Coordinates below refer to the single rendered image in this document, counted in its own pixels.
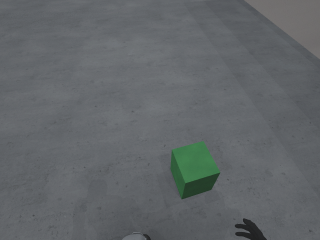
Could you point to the robot right hand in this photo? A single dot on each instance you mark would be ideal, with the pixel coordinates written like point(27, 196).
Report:
point(255, 233)

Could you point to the carton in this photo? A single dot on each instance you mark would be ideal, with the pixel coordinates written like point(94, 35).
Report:
point(193, 169)

